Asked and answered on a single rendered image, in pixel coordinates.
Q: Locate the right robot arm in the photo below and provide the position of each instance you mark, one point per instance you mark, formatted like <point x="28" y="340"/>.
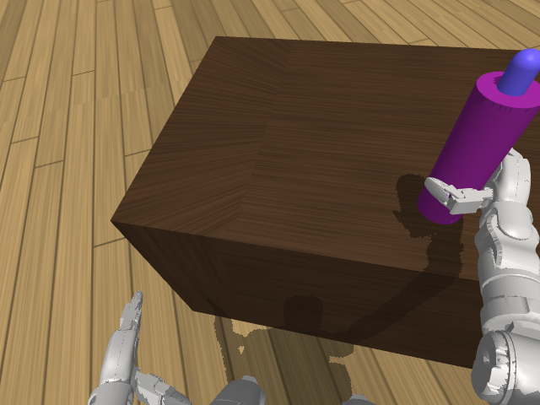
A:
<point x="507" y="366"/>

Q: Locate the left robot hand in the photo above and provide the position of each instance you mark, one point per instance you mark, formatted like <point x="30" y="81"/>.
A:
<point x="120" y="361"/>

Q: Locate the bottle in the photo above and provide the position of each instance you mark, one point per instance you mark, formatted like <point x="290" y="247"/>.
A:
<point x="497" y="112"/>

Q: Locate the right robot hand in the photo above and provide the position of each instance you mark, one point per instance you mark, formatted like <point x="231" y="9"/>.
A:
<point x="511" y="181"/>

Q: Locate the left robot arm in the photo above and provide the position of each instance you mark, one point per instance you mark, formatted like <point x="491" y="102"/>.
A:
<point x="112" y="393"/>

